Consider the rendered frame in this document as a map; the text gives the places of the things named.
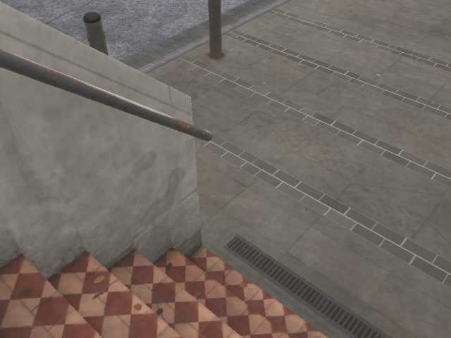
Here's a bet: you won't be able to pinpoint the stairs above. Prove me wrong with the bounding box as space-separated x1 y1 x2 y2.
0 246 328 338

